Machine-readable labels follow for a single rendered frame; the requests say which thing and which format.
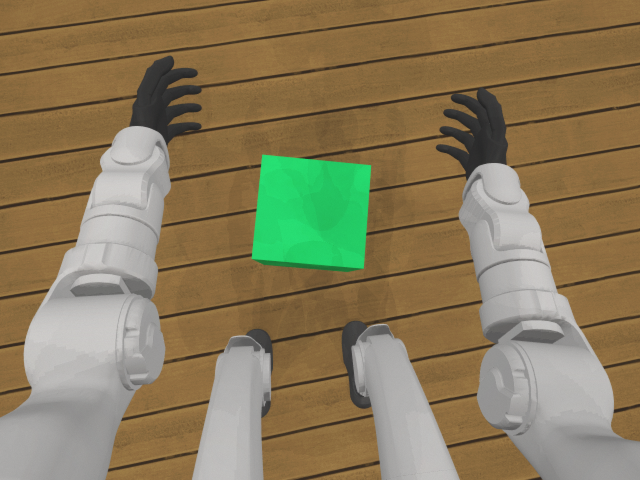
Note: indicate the right robot foot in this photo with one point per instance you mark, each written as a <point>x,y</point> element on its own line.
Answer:
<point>350,334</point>

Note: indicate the right robot hand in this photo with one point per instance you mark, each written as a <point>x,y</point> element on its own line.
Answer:
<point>489,144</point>

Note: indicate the carton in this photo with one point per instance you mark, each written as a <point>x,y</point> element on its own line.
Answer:
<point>311,214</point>

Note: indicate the robot left forearm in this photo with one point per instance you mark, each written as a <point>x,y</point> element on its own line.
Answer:
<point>120,229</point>

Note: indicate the left robot upper arm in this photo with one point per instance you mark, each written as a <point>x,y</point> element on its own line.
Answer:
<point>86,358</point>

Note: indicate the robot right forearm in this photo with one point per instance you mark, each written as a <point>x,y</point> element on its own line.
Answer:
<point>519,295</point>

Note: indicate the right robot upper arm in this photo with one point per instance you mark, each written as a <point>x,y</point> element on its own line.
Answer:
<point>555,404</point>

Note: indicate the left robot hand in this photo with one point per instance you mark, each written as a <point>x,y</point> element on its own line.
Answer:
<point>150,108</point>

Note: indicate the left robot shin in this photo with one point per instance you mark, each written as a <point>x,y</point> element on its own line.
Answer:
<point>237,341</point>

